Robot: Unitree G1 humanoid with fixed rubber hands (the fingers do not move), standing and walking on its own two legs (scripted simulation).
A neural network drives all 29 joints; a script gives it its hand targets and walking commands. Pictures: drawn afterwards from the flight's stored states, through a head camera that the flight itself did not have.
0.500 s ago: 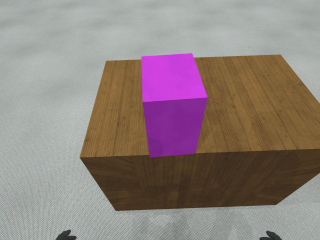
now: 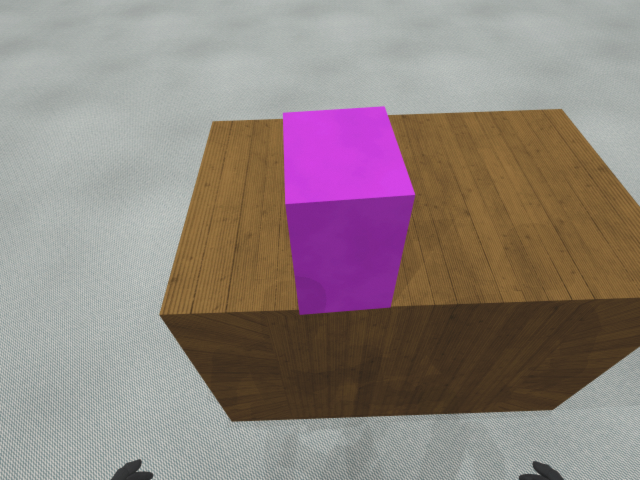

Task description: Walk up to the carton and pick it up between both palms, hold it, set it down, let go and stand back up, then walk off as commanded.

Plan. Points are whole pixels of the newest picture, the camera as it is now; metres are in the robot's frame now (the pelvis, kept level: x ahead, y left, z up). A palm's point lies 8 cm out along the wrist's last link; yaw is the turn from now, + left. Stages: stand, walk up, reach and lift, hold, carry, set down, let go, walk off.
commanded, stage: walk up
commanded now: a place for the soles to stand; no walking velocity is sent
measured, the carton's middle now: (339, 215) +0.50 +0.00 +0.01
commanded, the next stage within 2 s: none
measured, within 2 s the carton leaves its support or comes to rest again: neither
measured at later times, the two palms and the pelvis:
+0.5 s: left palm out of the picture +0.08 +0.29 -0.10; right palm out of the picture +0.09 -0.28 -0.11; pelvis +0.00 +0.00 +0.00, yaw +0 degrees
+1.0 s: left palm out of the picture +0.08 +0.29 -0.10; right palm out of the picture +0.09 -0.28 -0.11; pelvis +0.00 +0.00 +0.00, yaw +0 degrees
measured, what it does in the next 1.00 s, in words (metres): stands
